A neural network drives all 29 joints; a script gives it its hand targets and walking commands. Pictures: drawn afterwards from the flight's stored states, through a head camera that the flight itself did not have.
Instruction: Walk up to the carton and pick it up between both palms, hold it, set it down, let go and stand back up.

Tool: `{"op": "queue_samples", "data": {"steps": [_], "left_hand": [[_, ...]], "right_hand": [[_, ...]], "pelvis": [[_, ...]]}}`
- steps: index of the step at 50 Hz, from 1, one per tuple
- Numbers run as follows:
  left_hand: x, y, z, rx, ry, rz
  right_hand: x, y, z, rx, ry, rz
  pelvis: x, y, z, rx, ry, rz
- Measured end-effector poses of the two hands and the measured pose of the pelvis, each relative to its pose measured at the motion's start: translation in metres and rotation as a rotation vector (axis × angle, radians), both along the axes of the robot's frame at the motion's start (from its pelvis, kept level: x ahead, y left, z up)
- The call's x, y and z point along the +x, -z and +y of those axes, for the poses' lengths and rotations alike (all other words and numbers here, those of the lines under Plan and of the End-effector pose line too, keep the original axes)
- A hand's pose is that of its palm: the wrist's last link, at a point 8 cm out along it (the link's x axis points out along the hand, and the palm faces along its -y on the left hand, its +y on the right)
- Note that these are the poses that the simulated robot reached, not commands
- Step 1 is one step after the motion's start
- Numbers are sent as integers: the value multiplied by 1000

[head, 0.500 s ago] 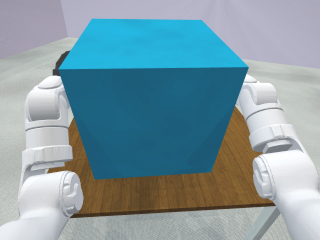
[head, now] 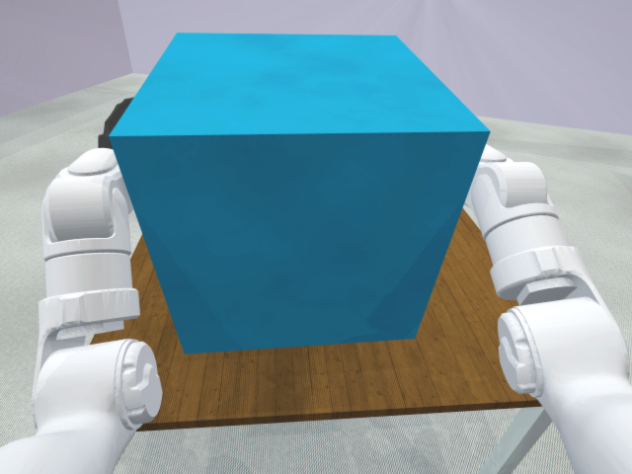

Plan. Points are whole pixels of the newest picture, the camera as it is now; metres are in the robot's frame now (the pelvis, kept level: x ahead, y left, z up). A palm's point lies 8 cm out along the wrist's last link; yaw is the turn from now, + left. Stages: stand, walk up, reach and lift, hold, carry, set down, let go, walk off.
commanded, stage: hold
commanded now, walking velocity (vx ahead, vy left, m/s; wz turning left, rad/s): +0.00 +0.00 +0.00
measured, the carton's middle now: (296, 186) +0.41 +0.01 +0.24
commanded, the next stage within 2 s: none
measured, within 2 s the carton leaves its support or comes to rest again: neither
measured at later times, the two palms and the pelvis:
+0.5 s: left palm (123, 161) +0.37 +0.21 +0.29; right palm (456, 159) +0.38 -0.18 +0.29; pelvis +0.00 +0.00 +0.00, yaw +0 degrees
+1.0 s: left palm (126, 160) +0.37 +0.20 +0.29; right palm (460, 161) +0.37 -0.19 +0.29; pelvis +0.00 +0.00 +0.00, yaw +0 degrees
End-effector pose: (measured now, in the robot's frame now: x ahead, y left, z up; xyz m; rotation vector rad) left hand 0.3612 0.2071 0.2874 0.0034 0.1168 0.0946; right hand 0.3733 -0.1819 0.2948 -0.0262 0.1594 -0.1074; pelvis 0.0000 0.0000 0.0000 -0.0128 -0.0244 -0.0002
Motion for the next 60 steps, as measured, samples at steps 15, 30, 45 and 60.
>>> {"op": "queue_samples", "data": {"steps": [15, 30, 45, 60], "left_hand": [[6, 0, -4, -6, 14, 2], [3, 2, 0, -10, -4, 1], [6, 1, -5, 7, 9, 0], [6, -1, -5, 3, 8, -1]], "right_hand": [[0, 3, -4, 1, 15, 2], [3, 3, 0, -6, -1, 3], [2, 3, -5, 6, 8, 3], [0, 4, -5, 7, 11, 2]], "pelvis": [[2, 0, 2, -2, 2, 0], [4, 0, 2, 0, -1, -4], [3, 0, 2, 0, 1, -3], [3, 0, 1, -1, 1, -1]]}}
